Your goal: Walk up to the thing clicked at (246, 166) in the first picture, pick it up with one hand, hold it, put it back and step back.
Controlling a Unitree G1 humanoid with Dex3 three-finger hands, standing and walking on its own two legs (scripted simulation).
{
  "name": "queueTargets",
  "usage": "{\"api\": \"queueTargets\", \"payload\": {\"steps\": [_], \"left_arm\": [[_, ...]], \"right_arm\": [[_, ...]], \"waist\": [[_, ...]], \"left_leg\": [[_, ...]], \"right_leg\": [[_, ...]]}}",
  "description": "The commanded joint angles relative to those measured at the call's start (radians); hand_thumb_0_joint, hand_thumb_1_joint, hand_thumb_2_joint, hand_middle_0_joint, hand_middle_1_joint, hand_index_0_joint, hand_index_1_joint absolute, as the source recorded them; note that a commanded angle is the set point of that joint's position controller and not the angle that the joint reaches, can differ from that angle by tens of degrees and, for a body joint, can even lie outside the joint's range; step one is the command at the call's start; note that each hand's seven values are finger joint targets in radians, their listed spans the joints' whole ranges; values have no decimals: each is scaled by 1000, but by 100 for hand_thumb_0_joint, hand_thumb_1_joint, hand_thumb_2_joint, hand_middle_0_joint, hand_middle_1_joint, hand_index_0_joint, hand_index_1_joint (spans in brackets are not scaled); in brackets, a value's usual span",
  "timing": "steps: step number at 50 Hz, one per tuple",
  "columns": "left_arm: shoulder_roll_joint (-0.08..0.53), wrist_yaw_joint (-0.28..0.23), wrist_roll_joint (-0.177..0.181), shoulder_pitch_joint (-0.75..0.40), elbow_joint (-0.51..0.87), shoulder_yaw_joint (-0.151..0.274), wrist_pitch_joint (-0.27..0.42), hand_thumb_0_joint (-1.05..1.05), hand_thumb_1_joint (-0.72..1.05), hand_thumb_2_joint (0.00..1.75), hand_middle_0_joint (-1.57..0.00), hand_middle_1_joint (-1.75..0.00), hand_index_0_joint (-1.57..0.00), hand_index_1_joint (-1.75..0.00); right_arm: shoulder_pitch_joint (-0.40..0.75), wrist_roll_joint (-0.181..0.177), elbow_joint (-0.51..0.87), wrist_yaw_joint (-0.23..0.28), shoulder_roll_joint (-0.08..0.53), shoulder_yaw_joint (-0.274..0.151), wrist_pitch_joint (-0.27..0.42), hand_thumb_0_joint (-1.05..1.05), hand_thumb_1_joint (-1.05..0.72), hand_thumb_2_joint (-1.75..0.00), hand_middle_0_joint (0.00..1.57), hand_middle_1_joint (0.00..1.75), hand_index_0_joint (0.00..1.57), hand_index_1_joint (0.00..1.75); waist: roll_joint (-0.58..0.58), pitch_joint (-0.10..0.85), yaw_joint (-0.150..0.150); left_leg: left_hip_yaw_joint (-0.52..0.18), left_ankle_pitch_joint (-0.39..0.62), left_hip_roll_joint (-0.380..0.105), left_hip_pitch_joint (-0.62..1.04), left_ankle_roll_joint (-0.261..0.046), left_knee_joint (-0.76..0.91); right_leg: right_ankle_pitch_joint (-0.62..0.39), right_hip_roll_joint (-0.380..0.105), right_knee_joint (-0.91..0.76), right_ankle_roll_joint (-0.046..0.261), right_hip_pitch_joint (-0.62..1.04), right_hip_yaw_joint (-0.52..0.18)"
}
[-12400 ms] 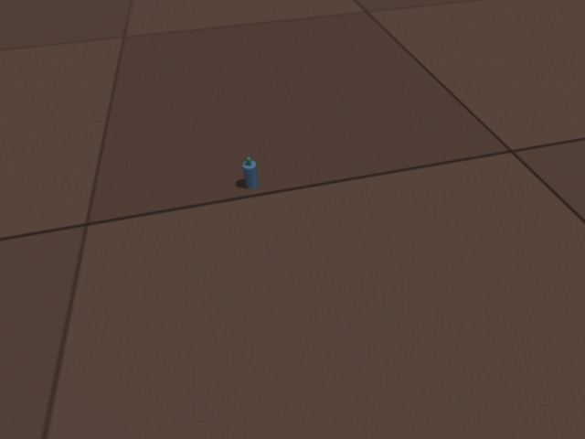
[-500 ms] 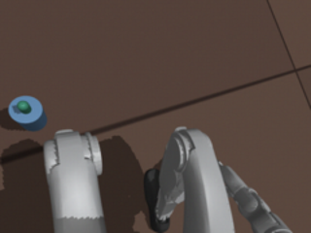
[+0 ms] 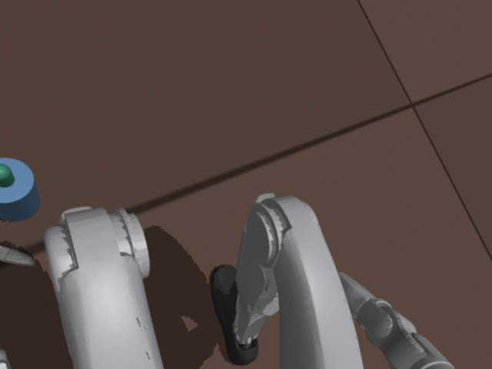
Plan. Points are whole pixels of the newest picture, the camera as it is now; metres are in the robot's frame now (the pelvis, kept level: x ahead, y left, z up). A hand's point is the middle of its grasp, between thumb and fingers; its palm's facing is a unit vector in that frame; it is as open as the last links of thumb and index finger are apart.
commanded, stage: close in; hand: left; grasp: from the side
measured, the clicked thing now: (9, 188) +0.39 +0.29 -0.19
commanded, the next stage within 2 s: rest palm in 0.10 s
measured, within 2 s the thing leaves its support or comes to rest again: leaves its support in 1.28 s
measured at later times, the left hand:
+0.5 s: hand (1, 194) +0.37 +0.29 -0.17, palm faces +0.33 -0.94 +0.01, open 14.2 cm
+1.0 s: hand (6, 184) +0.39 +0.29 -0.17, palm faces +0.34 -0.94 +0.00, open 9.1 cm
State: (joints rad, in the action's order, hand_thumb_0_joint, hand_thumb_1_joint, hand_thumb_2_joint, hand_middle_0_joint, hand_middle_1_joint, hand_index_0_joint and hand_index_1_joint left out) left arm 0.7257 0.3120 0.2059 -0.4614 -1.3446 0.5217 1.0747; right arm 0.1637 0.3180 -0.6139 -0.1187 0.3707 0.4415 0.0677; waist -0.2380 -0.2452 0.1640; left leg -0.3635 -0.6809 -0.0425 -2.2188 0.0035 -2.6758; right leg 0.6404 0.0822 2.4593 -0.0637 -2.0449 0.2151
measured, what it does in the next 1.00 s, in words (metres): stands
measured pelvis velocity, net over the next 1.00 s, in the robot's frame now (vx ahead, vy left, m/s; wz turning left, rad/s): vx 0.00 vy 0.00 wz -0.03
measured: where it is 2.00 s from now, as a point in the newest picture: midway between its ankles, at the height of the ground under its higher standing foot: (177, 353)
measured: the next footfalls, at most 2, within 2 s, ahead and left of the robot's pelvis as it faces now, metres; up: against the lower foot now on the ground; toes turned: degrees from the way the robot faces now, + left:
none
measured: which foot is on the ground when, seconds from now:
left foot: down 0.00-1.00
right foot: down 0.00-1.00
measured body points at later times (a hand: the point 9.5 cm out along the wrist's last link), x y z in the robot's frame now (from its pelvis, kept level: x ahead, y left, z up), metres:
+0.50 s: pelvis +0.00 +0.00 +0.00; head +0.20 +0.20 +0.34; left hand +0.35 +0.34 -0.17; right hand +0.20 -0.23 -0.03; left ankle +0.09 +0.13 -0.24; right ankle +0.14 -0.13 -0.24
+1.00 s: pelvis +0.00 +0.00 +0.00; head +0.20 +0.20 +0.34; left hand +0.37 +0.34 -0.17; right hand +0.18 -0.23 -0.03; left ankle +0.09 +0.13 -0.24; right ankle +0.14 -0.13 -0.24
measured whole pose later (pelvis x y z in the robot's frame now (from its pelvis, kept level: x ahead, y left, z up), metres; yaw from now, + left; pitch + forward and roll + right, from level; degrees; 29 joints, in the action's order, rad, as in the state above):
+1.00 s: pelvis +0.00 +0.00 +0.00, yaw -2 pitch +8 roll -18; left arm 0.77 0.05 0.12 -0.52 -1.39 0.50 1.15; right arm 0.17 0.36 -0.56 -0.15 0.37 0.50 0.01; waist -0.28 -0.31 0.20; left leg -0.41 -0.70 -0.05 -2.20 0.01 -2.69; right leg 0.63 0.10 2.44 -0.07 -2.02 0.25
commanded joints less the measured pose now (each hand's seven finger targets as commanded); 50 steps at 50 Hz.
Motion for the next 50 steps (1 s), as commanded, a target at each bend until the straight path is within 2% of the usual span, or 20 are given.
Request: {"api": "queueTargets", "payload": {"steps": [1, 3, 4, 7, 9, 11, 13, 16, 17, 19, 22, 26, 29, 34, 37, 40, 43, 46, 47, 50], "left_arm": [[167, -51, 14, -175, 111, 19, 95, 0, -55, 4, -6, -8, -8, -7], [168, -75, 14, -162, 90, 29, 109, 0, -53, 6, -6, -8, -7, -7], [172, -84, 6, -164, 77, 28, 115, 0, -54, 6, -6, -9, -8, -7], [165, -107, -20, -143, 56, 16, 125, 0, -47, 11, -6, -9, -6, -8], [159, -114, -27, -141, 71, 9, 137, 0, -43, 12, -6, -8, -6, -7], [185, -123, -30, -130, 87, 22, 148, 0, -37, 15, -11, -7, -9, -8], [181, -131, -24, -146, 102, 20, 158, 0, -33, 16, -12, -8, -11, -9], [195, -150, -26, -191, 133, 20, 170, 0, -15, 29, -31, -26, -30, -27], [179, -153, -29, -200, 131, 3, 172, 0, -16, 31, -34, -29, -32, -30], [184, -165, -32, -211, 138, 1, 172, 0, -7, 37, -36, -32, -35, -33], [191, -180, -43, -218, 115, -13, 165, 0, 4, 44, -41, -38, -40, -38], [159, -188, -50, -191, 88, -46, 155, 0, 14, 52, -47, -45, -46, -45], [164, -205, -46, -164, 67, -32, 145, 0, 25, 60, -56, -53, -54, -54], [171, -229, -48, -202, 72, -21, 144, 0, 42, 74, -68, -66, -67, -66], [221, -239, -57, -235, 96, -1, 152, 0, 51, 82, -78, -76, -77, -77], [233, -253, -71, -243, 106, 3, 156, 0, 51, 93, -90, -89, -89, -90], [219, -261, -74, -260, 106, -9, 152, 0, 48, 99, -97, -98, -96, -98], [218, -262, -78, -255, 117, -11, 153, 0, 48, 103, -101, -102, -101, -103], [216, -263, -83, -270, 117, -21, 153, 0, 48, 104, -104, -105, -104, -106], [208, -273, -83, -264, 113, -20, 150, 0, 47, 113, -111, -115, -111, -116]], "right_arm": [[31, 6, 72, 12, 349, -118, 7, 0, -91, -90, 20, 30, 20, 30], [33, 11, 76, 9, 349, -112, 2, 0, -91, -90, 20, 30, 20, 30], [34, 11, 76, 9, 353, -112, -1, 0, -91, -90, 20, 30, 20, 30], [37, 19, 82, 5, 354, -106, -11, 0, -90, -90, 20, 30, 20, 30], [35, 28, 84, 0, 352, -99, -13, 0, -90, -90, 20, 30, 20, 30], [30, 32, 83, -2, 349, -91, -18, 0, -89, -90, 20, 30, 20, 30], [31, 36, 82, -2, 352, -87, -18, 0, -90, -90, 20, 30, 20, 30], [30, 39, 74, -1, 360, -88, -22, 0, -89, -90, 20, 30, 20, 30], [30, 40, 65, -1, 362, -91, -24, 0, -89, -90, 20, 30, 20, 30], [22, 46, 66, -1, 363, -88, -26, 0, -89, -90, 20, 30, 20, 30], [19, 44, 61, -4, 357, -82, -31, 0, -88, -90, 20, 30, 20, 30], [18, 46, 61, -6, 361, -82, -39, 0, -87, -90, 20, 30, 20, 30], [24, 44, 70, -7, 353, -75, -40, 0, -87, -90, 20, 30, 20, 30], [30, 44, 76, -8, 356, -72, -48, 0, -86, -89, 20, 30, 20, 30], [29, 45, 80, -8, 353, -65, -52, 0, -86, -89, 20, 30, 20, 30], [31, 49, 84, -8, 350, -66, -56, 0, -87, -89, 20, 30, 20, 30], [25, 48, 86, -9, 352, -68, -56, 0, -87, -89, 20, 30, 20, 30], [18, 49, 78, -9, 353, -72, -58, 0, -87, -89, 20, 30, 20, 30], [17, 47, 76, -10, 358, -74, -60, 0, -87, -89, 20, 30, 20, 30], [14, 46, 77, -12, 357, -73, -62, 0, -87, -89, 20, 30, 20, 30]], "waist": [[406, 488, 90], [405, 487, 83], [430, 461, 91], [460, 422, 80], [480, 429, 94], [499, 468, 80], [506, 477, 95], [512, 484, 115], [525, 474, 125], [527, 490, 137], [498, 478, 138], [470, 467, 141], [448, 470, 120], [453, 452, 134], [476, 452, 136], [487, 438, 131], [477, 442, 147], [485, 468, 144], [501, 450, 154], [499, 457, 147]], "left_leg": [[98, -51, -33, 326, 17, 341], [92, -35, -32, 329, 20, 343], [83, -46, -34, 337, 25, 358], [73, -40, -41, 350, 34, 379], [76, -14, -40, 357, 36, 370], [87, 46, -39, 379, 38, 354], [87, 73, -40, 388, 36, 341], [75, 68, -46, 405, 37, 340], [75, 61, -47, 410, 38, 343], [74, 50, -45, 411, 36, 337], [78, 22, -41, 369, 29, 329], [71, 43, -41, 375, 30, 328], [75, 69, -39, 363, 28, 322], [63, 54, -45, 365, 29, 332], [66, 33, -47, 361, 26, 331], [67, -12, -51, 350, 26, 344], [64, -23, -51, 349, 24, 344], [64, 20, -53, 380, 27, 337], [54, 16, -55, 382, 30, 348], [50, 35, -53, 385, 32, 349]], "right_leg": [[-49, 28, -191, 67, 165, 137], [-57, 30, -184, 70, 163, 140], [-50, 27, -177, 70, 144, 145], [-57, 26, -165, 74, 129, 147], [-83, 28, -165, 71, 157, 147], [-125, 33, -162, 73, 191, 140], [-154, 34, -161, 72, 204, 141], [-158, 33, -158, 71, 200, 145], [-157, 31, -159, 70, 193, 145], [-157, 34, -166, 68, 210, 146], [-132, 36, -177, 68, 205, 149], [-153, 40, -179, 66, 208, 154], [-168, 44, -183, 67, 226, 152], [-157, 44, -183, 66, 213, 158], [-140, 46, -189, 67, 217, 157], [-106, 44, -191, 69, 206, 155], [-102, 46, -194, 67, 198, 158], [-140, 45, -189, 66, 209, 154], [-134, 43, -180, 67, 194, 159], [-152, 42, -176, 69, 199, 160]]}}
